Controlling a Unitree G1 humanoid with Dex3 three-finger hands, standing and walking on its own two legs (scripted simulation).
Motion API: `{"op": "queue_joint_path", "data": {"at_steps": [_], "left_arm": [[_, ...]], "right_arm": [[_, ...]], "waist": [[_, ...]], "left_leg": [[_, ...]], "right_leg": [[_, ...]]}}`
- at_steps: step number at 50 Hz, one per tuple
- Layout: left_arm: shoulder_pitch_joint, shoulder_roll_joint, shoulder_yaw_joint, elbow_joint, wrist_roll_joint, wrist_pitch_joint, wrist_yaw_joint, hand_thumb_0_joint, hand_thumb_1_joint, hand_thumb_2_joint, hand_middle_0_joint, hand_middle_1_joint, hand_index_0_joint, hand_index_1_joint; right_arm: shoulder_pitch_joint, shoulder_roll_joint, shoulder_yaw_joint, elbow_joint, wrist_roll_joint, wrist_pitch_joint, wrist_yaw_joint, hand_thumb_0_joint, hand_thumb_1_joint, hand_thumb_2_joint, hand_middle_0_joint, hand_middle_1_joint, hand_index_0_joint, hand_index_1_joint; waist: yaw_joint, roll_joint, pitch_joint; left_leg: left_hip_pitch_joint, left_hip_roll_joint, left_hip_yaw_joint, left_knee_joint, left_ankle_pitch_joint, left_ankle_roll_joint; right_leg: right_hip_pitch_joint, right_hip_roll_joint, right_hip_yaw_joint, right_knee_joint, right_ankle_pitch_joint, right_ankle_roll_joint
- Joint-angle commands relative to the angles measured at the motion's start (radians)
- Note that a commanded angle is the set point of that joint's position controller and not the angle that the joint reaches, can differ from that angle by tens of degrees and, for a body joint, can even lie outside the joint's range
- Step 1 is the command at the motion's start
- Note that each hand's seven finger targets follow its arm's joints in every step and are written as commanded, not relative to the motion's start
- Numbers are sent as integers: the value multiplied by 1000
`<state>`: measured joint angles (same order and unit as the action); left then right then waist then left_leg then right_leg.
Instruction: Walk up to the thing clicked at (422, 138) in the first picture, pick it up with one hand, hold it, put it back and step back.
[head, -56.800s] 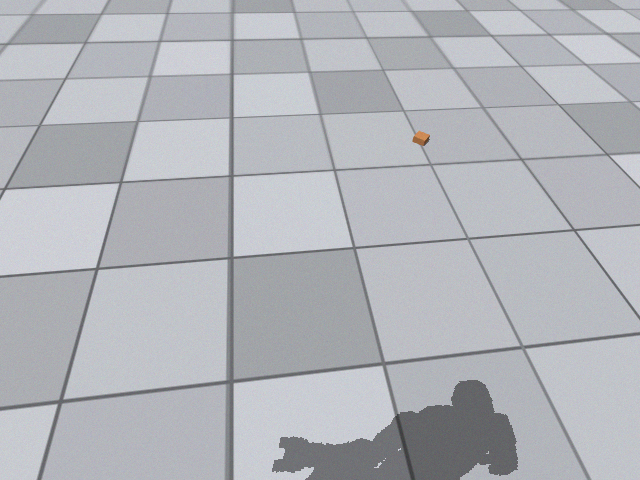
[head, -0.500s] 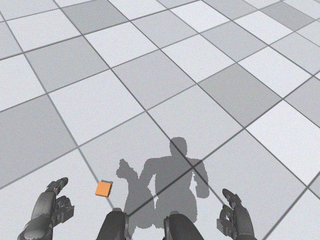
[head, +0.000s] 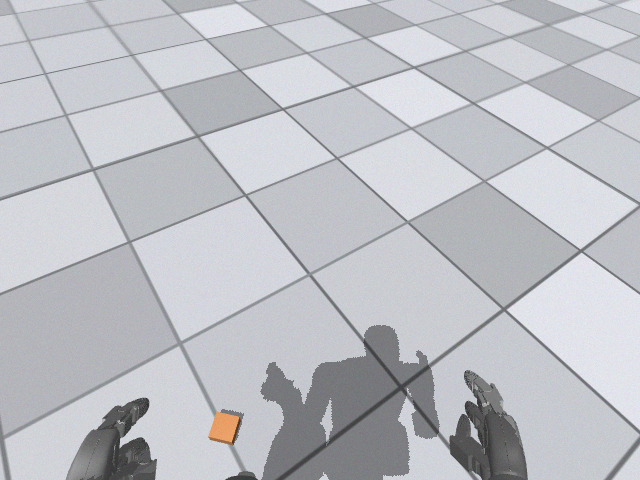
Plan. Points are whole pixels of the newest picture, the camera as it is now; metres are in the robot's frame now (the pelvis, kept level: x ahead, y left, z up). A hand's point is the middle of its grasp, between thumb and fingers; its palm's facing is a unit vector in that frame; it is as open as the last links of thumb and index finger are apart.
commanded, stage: home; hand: left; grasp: from above
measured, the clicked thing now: (224, 428) +0.37 +0.20 -0.70
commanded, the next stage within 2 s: stand in 1.74 s
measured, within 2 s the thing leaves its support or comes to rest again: neither
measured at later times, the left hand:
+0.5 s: hand (159, 469) +0.16 +0.17 -0.05, palm faces +0.03 -0.98 -0.20, open 7.4 cm
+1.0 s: hand (157, 470) +0.16 +0.17 -0.05, palm faces +0.03 -0.98 -0.20, open 7.4 cm
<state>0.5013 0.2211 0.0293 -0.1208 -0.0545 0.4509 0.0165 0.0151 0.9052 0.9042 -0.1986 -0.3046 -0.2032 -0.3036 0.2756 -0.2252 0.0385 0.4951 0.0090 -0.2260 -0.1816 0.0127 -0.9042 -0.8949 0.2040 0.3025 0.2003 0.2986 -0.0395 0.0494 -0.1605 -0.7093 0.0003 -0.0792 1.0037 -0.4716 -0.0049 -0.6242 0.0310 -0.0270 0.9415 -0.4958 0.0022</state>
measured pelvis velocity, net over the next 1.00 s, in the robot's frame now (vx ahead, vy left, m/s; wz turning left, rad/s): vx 0.00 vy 0.00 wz -0.01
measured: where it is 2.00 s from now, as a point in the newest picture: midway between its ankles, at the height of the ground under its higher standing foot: outside the picture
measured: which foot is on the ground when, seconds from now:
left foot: down 0.00-1.00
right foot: down 0.00-1.00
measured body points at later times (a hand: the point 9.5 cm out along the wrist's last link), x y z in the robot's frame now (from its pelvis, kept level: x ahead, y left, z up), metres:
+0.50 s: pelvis +0.00 -0.01 +0.00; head +0.02 -0.01 +0.45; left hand +0.16 +0.22 -0.03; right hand +0.15 -0.26 -0.07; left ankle +0.02 +0.12 -0.68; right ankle -0.01 -0.13 -0.68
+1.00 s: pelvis +0.00 +0.00 +0.00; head +0.01 +0.00 +0.45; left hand +0.16 +0.22 -0.03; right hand +0.16 -0.25 -0.06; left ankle +0.02 +0.12 -0.68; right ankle -0.01 -0.13 -0.68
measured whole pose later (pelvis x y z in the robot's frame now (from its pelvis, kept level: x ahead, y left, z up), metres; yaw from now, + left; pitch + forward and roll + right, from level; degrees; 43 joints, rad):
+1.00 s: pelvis +0.00 +0.00 +0.00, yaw +0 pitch +10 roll -2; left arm 0.50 0.22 0.03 -0.13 -0.06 0.44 0.02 0.02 0.91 0.90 -0.20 -0.30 -0.20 -0.30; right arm 0.29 -0.22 0.04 0.52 0.01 -0.23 -0.18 0.01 -0.90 -0.90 0.20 0.30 0.20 0.30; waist -0.04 0.05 -0.16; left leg -0.71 0.00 -0.07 1.01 -0.47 -0.01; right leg -0.64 0.03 -0.02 0.96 -0.50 0.00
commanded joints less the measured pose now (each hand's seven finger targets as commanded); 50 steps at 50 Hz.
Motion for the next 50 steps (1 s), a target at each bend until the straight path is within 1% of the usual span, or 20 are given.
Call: {"op": "queue_joint_path", "data": {"at_steps": [1,4,5,8,9,10,11,14,18,24,28,30,32,33,35,37,40,44,47,50], "left_arm": [[-24,104,55,-195,8,-55,10,0,900,900,-200,-301,-200,-301],[-19,110,64,-192,11,-57,12,0,900,900,-200,-301,-200,-301],[-23,112,61,-202,13,-59,14,0,900,900,-200,-301,-200,-301],[-17,105,52,-185,10,-61,13,0,900,900,-200,-302,-200,-301],[-7,110,60,-180,12,-59,16,0,900,900,-200,-301,-200,-301],[-15,107,56,-172,10,-60,14,0,900,900,-200,-301,-200,-301],[-19,111,61,-182,11,-61,15,0,900,900,-200,-301,-200,-301],[-15,105,59,-172,7,-59,14,0,900,900,-200,-301,-200,-301],[-11,111,62,-181,8,-58,14,0,900,900,-200,-301,-200,-301],[-14,109,63,-180,7,-56,11,0,900,900,-200,-300,-200,-300],[-14,112,68,-193,3,-56,12,0,900,900,-200,-300,-200,-300],[-17,106,54,-186,5,-57,10,0,900,900,-200,-300,-200,-300],[-14,111,66,-188,5,-56,13,0,900,900,-200,-300,-200,-300],[-21,112,63,-183,5,-56,13,0,900,900,-200,-300,-200,-300],[-16,111,62,-174,8,-55,12,0,900,900,-200,-300,-200,-300],[-29,113,66,-191,6,-56,11,0,900,900,-200,-300,-200,-300],[-19,108,55,-196,8,-55,10,0,900,900,-200,-300,-200,-300],[-27,119,65,-215,6,-56,12,0,900,900,-200,-299,-200,-299],[-10,102,51,-193,5,-52,11,0,900,900,-200,-300,-200,-300],[-17,118,64,-193,7,-51,14,0,900,900,-200,-300,-200,-300]], "right_arm": [[-41,-117,-52,-135,-3,-61,-12,0,-901,-899,199,299,200,299],[-43,-119,-51,-134,-2,-60,-13,0,-901,-899,199,299,199,299],[-41,-117,-52,-134,-4,-59,-12,0,-901,-899,199,299,199,299],[-43,-118,-52,-131,-5,-60,-12,0,-902,-899,199,299,199,299],[-44,-116,-51,-134,-4,-58,-13,0,-901,-899,199,299,199,299],[-46,-120,-53,-130,-5,-59,-12,0,-901,-899,199,299,200,299],[-51,-115,-50,-134,-4,-59,-13,0,-901,-899,199,299,199,299],[-48,-118,-52,-131,-3,-59,-13,0,-901,-899,199,299,200,299],[-47,-118,-54,-134,-3,-60,-13,0,-901,-899,200,299,200,299],[-52,-118,-53,-134,-2,-61,-13,0,-901,-899,200,299,200,299],[-46,-119,-56,-134,-1,-62,-14,0,-901,-899,200,299,200,299],[-45,-119,-55,-132,-2,-62,-14,0,-901,-900,200,299,200,299],[-47,-116,-56,-132,-3,-62,-16,0,-901,-900,200,299,200,299],[-49,-118,-54,-133,-1,-62,-16,0,-901,-900,200,299,200,299],[-55,-114,-52,-134,-2,-62,-16,0,-900,-900,200,300,200,300],[-56,-118,-54,-134,-2,-63,-16,0,-900,-900,200,299,200,299],[-55,-118,-54,-137,-1,-64,-16,0,-900,-900,200,299,200,299],[-49,-120,-56,-136,-1,-65,-17,0,-900,-900,200,300,200,300],[-48,-116,-53,-132,-2,-64,-16,0,-901,-900,200,299,200,299],[-51,-118,-56,-136,0,-61,-17,0,-901,-899,200,299,200,299]], "waist": [[-13,-4,-91],[-4,2,-87],[-2,13,-111],[-6,-4,-100],[0,-3,-93],[-7,-18,-87],[2,-12,-79],[-3,-29,-76],[-1,-18,-90],[0,-13,-59],[-5,-15,-94],[-5,-14,-80],[-2,-17,-81],[-8,-24,-79],[0,-16,-48],[-1,0,-57],[-4,-8,-60],[-5,-11,-85],[-3,-10,-84],[0,-25,-91]], "left_leg": [[162,-3,27,-147,238,20],[164,-2,28,-148,246,19],[168,-4,31,-140,267,19],[157,-4,27,-137,272,20],[157,-4,32,-136,269,21],[149,-3,28,-138,250,21],[141,-5,33,-140,241,21],[136,-5,37,-138,222,24],[141,-4,38,-137,236,23],[118,-5,40,-152,159,22],[138,-4,40,-141,195,24],[130,-4,41,-135,208,24],[128,-4,39,-136,206,23],[130,-3,41,-137,201,24],[104,-6,41,-141,169,23],[114,-3,38,-157,138,21],[117,-2,34,-159,140,21],[135,-1,36,-147,184,22],[133,0,30,-146,204,21],[131,-3,39,-130,229,24]], "right_leg": [[13,8,-25,-154,240,-1],[16,8,-25,-150,247,-3],[26,5,-22,-147,268,-2],[23,6,-23,-147,276,0],[23,6,-22,-151,276,1],[18,7,-22,-153,257,2],[17,5,-23,-158,250,1],[13,4,-18,-163,235,4],[22,4,-20,-158,247,2],[-2,5,-18,-169,167,-1],[10,4,-17,-162,206,1],[4,4,-14,-158,219,2],[4,4,-17,-160,216,2],[2,4,-16,-162,210,2],[-11,3,-17,-167,179,0],[-13,6,-19,-166,145,-3],[-13,8,-21,-159,144,-4],[-3,8,-20,-154,186,-4],[-2,8,-22,-145,204,-5],[9,5,-16,-155,233,1]]}}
